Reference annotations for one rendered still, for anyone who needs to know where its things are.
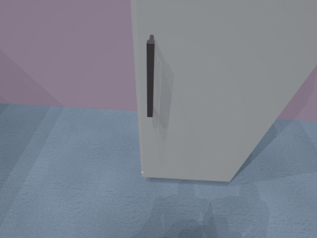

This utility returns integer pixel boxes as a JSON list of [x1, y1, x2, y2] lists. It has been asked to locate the fridge door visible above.
[[136, 0, 317, 182]]

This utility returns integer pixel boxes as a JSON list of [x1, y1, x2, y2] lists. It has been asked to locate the handle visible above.
[[147, 35, 155, 117]]

